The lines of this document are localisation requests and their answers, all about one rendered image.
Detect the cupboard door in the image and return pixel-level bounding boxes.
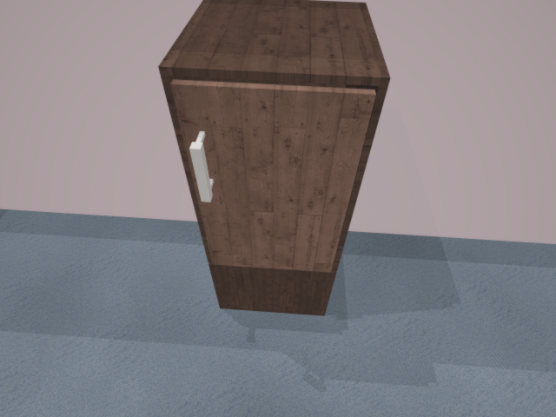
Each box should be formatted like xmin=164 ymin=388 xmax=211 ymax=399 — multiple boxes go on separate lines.
xmin=170 ymin=79 xmax=376 ymax=273

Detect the handle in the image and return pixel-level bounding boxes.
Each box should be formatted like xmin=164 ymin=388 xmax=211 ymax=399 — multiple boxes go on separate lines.
xmin=189 ymin=131 xmax=214 ymax=202

